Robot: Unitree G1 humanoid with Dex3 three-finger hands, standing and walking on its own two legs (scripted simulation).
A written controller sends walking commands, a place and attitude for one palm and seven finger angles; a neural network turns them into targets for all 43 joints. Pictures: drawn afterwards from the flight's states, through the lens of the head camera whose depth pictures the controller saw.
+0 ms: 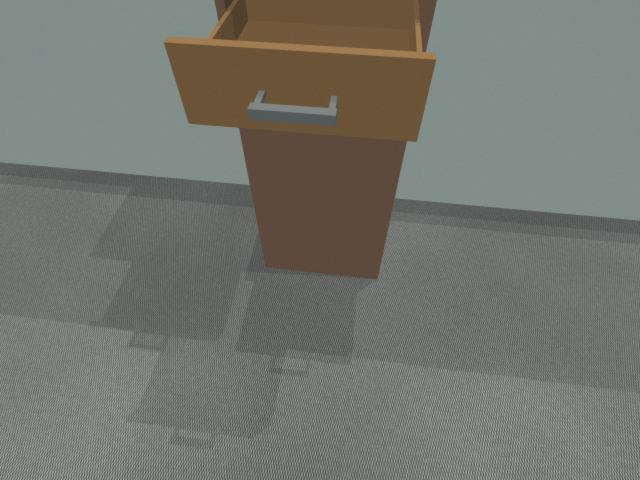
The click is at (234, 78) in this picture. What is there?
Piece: drawer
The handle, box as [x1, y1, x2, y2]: [247, 90, 337, 126]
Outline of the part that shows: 247,109 249,119 335,126 335,108 337,95 331,95 328,108 267,104 263,102 265,97 265,90 259,90 254,102 250,102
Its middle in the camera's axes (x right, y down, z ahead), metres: -0.04 -0.20 +0.58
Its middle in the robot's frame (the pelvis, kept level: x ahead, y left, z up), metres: +0.59 +0.07 +0.15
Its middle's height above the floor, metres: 0.93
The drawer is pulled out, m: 0.29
